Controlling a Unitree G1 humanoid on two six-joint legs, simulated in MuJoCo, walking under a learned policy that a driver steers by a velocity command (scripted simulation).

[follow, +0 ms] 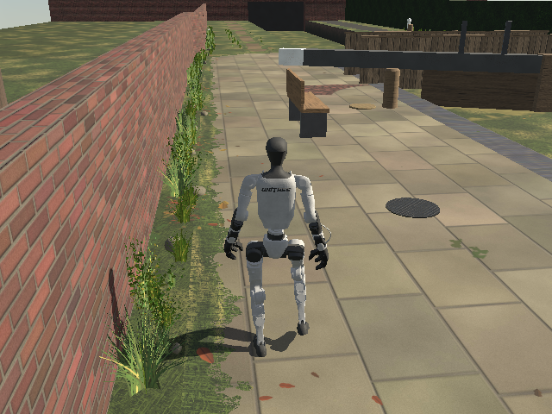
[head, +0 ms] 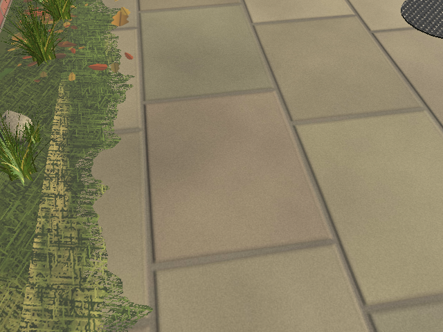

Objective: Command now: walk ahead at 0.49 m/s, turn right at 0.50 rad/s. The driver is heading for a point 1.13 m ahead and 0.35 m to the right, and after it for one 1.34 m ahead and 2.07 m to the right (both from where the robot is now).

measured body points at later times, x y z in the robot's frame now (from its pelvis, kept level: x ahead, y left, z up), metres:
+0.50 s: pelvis +0.27 -0.10 +0.00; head +0.30 -0.13 +0.45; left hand +0.42 +0.14 -0.11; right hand +0.34 -0.41 -0.11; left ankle +0.33 +0.08 -0.65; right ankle +0.27 -0.17 -0.74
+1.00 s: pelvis +0.56 -0.14 +0.00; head +0.58 -0.14 +0.45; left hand +0.77 +0.05 -0.12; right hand +0.52 -0.42 -0.12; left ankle +0.62 -0.07 -0.74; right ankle +0.47 -0.26 -0.66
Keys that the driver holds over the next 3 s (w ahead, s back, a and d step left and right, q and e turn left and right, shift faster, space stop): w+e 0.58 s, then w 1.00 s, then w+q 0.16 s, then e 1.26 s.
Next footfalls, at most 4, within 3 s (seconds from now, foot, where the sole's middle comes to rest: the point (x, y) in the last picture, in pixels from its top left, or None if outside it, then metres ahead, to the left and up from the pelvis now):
0.30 right None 0.31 -0.18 -0.78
0.82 left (252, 288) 0.65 -0.09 -0.78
1.34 right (345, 239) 0.82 -0.43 -0.78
1.88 left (298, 163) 1.18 -0.32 -0.78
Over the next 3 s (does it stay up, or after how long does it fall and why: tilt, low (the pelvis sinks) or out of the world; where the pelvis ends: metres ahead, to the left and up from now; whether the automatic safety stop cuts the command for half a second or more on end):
stays up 1.07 -0.40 0.00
